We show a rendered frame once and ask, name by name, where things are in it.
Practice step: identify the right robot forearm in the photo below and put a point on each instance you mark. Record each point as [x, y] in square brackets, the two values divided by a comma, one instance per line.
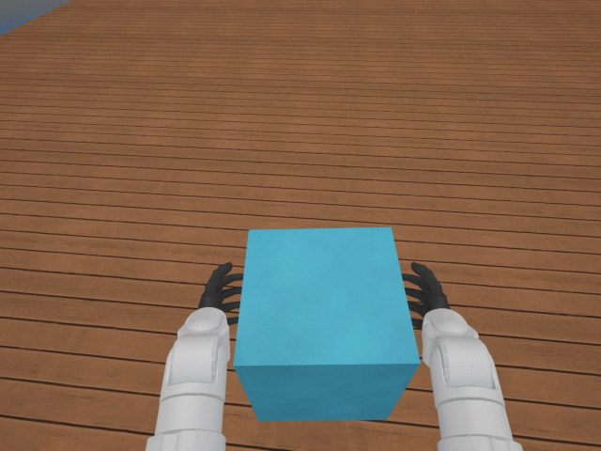
[466, 387]

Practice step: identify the carton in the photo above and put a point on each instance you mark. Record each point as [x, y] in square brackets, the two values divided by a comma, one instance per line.
[324, 329]

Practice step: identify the left robot hand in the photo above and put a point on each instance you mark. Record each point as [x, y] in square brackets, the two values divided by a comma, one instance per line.
[213, 295]

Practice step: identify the right robot hand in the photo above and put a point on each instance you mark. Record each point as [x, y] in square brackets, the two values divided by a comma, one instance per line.
[430, 295]

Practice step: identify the left robot forearm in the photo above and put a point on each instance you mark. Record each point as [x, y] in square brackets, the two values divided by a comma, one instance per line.
[190, 416]

